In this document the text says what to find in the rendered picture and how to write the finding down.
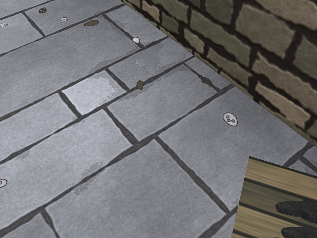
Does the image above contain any right robot hand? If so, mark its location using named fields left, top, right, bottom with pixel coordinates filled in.
left=275, top=199, right=317, bottom=238

